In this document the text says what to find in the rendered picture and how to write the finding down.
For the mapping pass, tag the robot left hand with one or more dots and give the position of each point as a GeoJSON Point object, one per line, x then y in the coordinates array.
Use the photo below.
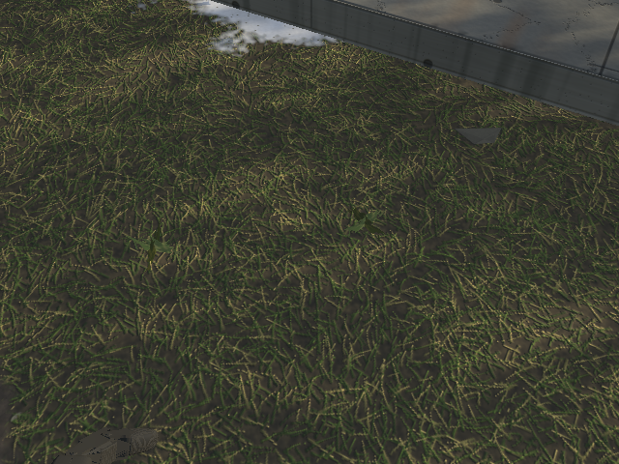
{"type": "Point", "coordinates": [105, 446]}

